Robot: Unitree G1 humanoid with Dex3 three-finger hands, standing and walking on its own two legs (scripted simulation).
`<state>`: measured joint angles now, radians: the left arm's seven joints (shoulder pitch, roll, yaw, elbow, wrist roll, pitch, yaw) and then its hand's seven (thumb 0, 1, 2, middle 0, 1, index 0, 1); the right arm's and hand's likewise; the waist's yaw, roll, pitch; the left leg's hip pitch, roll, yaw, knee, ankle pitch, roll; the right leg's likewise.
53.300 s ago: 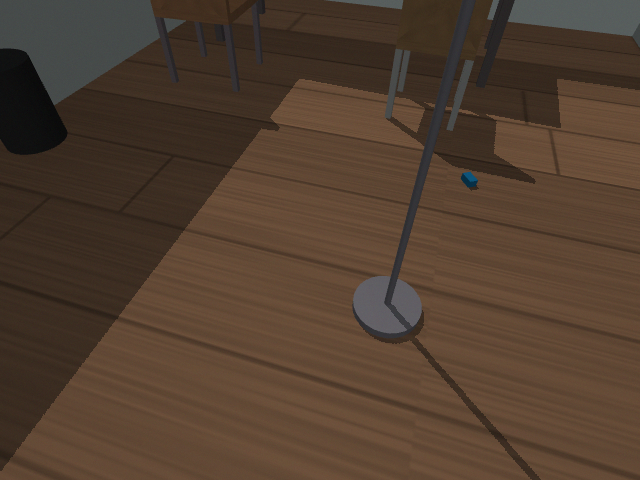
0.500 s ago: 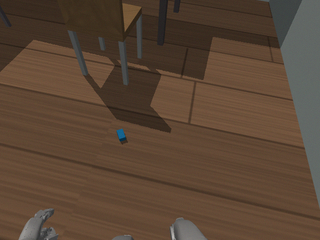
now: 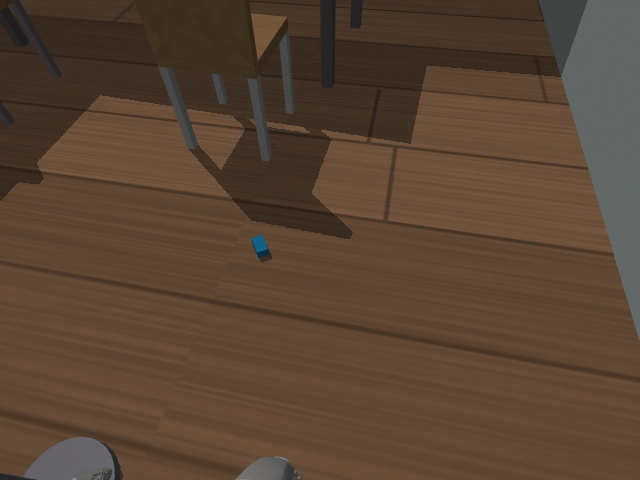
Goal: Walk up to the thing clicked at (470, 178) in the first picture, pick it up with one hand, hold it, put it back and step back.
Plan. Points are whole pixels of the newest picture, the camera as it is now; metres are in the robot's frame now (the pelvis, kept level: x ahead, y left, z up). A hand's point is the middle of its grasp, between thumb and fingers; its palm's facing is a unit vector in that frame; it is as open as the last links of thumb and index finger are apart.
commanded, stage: step back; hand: left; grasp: from above
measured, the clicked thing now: (260, 246) +0.98 +0.31 -0.74
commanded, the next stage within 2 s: stand in 1.26 s
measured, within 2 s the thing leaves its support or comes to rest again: neither
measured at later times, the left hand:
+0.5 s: hand out of the picture -0.06 +0.26 -0.15, palm faces +0.03 -0.94 -0.34, open 7.3 cm
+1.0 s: hand out of the picture -0.04 +0.27 -0.14, palm faces +0.02 -0.94 -0.35, open 7.3 cm
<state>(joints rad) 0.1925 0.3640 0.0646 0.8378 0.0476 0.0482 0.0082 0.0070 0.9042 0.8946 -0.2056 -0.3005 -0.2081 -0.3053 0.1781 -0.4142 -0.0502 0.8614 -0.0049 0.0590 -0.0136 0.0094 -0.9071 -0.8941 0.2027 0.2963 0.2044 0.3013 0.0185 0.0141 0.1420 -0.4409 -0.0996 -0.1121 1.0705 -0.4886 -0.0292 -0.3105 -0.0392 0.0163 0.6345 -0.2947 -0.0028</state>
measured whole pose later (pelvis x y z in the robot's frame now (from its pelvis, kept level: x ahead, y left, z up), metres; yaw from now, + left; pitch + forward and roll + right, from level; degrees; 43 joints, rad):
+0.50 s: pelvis -0.12 +0.01 +0.00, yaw +2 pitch -4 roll -1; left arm 0.20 0.35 0.04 0.97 0.04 0.00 -0.02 0.01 0.91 0.89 -0.20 -0.30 -0.21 -0.30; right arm 0.17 -0.37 -0.04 0.96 -0.02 0.00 0.02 0.01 -0.91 -0.89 0.20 0.30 0.21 0.30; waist 0.01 0.01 0.06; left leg -0.28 0.00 -0.04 0.66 -0.39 0.00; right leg -0.23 0.00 0.01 0.60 -0.31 -0.01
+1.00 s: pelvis -0.10 +0.00 +0.01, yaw +2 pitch -2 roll -1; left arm 0.16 0.36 0.03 1.08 0.02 -0.03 -0.01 0.01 0.91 0.90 -0.20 -0.30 -0.20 -0.30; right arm 0.10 -0.33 -0.03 1.08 -0.02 -0.02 0.01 0.01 -0.91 -0.89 0.20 0.30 0.21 0.30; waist 0.01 0.01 0.05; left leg -0.19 0.00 -0.03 0.45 -0.23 0.00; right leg -0.15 0.01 0.04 0.41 -0.23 0.01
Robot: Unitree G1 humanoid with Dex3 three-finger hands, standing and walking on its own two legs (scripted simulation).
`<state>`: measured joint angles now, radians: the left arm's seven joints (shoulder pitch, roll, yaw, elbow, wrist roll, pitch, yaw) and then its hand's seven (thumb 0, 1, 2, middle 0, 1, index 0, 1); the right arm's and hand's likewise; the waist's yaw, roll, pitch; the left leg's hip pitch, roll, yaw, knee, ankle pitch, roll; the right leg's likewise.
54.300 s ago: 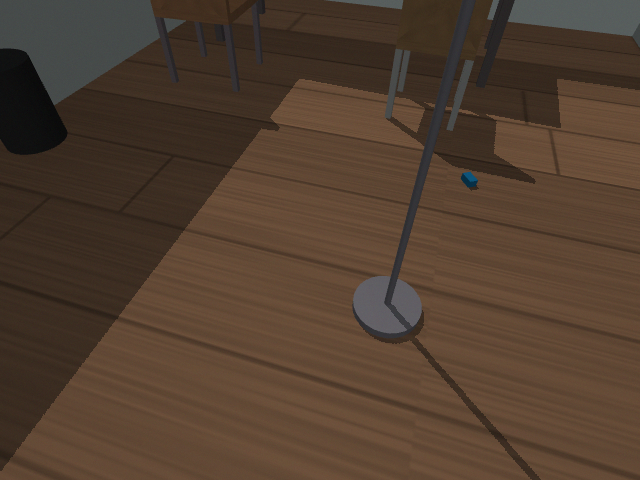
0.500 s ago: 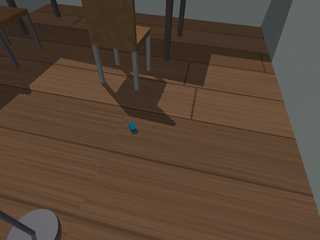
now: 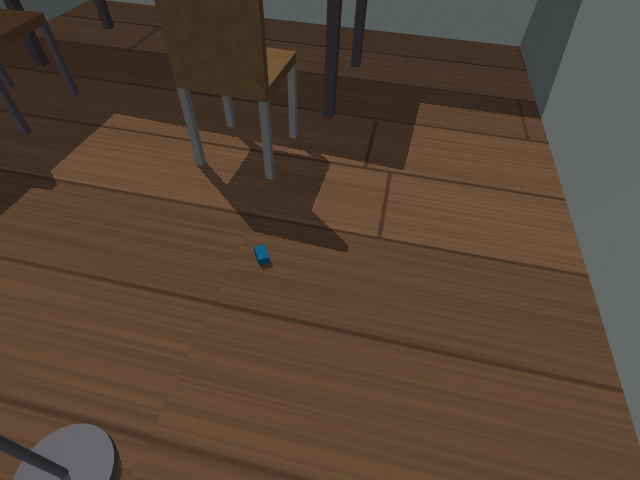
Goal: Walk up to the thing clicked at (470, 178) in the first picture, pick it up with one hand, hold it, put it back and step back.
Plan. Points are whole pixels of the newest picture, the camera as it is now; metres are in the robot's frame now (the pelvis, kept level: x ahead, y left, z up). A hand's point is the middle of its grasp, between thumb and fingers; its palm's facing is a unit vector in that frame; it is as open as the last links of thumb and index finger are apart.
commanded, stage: step back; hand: left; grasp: from above
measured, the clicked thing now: (261, 254) +1.08 +0.27 -0.76
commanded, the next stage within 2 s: stand in 0.26 s
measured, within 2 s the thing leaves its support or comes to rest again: neither
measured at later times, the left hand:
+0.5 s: hand out of the picture +0.12 +0.25 -0.15, palm faces -0.03 -0.95 -0.32, open 7.3 cm
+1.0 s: hand out of the picture +0.05 +0.26 -0.15, palm faces -0.04 -0.94 -0.34, open 7.3 cm
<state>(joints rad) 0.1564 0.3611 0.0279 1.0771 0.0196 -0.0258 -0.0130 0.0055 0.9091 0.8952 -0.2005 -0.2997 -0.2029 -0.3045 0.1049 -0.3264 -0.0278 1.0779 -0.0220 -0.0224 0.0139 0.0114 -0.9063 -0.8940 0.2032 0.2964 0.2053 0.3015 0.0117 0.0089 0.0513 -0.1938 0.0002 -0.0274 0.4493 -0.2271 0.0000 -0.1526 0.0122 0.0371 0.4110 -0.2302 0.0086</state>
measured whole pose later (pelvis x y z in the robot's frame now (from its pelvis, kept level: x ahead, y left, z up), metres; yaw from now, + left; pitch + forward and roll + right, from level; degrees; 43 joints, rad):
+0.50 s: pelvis +0.01 +0.00 +0.01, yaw +0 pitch -3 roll +0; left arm 0.06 0.34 0.01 1.09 0.01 -0.02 0.00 0.00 0.91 0.90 -0.20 -0.30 -0.20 -0.30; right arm 0.06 -0.33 -0.02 1.12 0.00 -0.01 0.01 0.01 -0.91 -0.89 0.20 0.30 0.20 0.30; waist -0.01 -0.01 0.07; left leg -0.11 -0.01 -0.01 0.34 -0.19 0.01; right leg -0.08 0.00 0.05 0.33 -0.20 0.02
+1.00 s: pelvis -0.01 +0.00 +0.01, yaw +0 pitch -3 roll +0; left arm 0.14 0.35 -0.01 1.13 0.01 -0.01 -0.01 0.00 0.91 0.90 -0.20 -0.30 -0.20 -0.30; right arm 0.11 -0.34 -0.01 1.15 -0.01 -0.01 0.02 0.01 -0.91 -0.89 0.20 0.30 0.20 0.30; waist -0.01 0.00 0.06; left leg -0.12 -0.02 -0.02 0.32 -0.15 0.00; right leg -0.10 -0.01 0.05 0.33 -0.17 0.02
